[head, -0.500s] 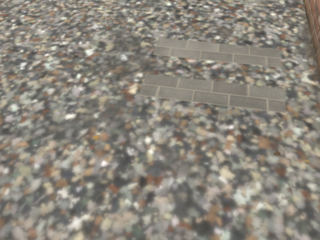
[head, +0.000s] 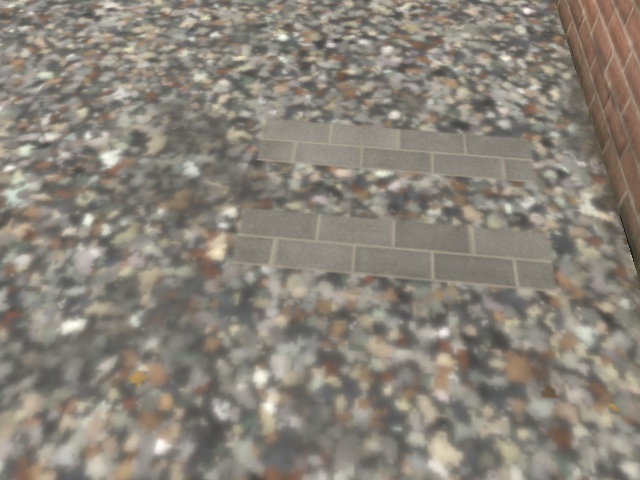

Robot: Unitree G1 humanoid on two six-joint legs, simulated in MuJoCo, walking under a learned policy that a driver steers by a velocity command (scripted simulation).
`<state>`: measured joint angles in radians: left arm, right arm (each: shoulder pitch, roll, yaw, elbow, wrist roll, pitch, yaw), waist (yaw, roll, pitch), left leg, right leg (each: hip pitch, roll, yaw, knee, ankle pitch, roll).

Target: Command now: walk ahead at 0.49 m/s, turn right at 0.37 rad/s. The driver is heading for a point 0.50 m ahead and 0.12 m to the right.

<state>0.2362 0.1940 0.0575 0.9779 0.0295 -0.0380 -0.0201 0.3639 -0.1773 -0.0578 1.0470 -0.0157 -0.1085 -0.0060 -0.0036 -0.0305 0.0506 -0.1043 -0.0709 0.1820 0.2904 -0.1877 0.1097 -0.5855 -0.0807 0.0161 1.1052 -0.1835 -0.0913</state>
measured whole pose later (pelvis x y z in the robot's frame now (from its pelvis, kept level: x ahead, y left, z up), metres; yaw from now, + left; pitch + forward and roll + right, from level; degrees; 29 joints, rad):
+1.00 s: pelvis +0.47 -0.07 -0.01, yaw -23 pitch -1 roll -1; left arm 0.24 0.23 0.04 0.96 0.03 0.02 0.02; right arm 0.21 -0.20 -0.01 0.91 -0.02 -0.05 -0.01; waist 0.01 -0.02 0.08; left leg -0.32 -0.04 0.08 0.40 -0.08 0.09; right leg -0.34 0.04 0.06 0.93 -0.45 -0.01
